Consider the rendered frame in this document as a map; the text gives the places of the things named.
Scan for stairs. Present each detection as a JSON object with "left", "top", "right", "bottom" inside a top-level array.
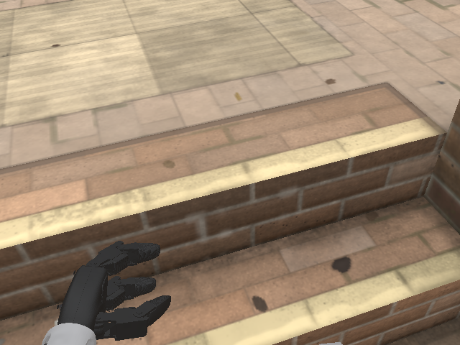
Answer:
[{"left": 0, "top": 133, "right": 460, "bottom": 345}]

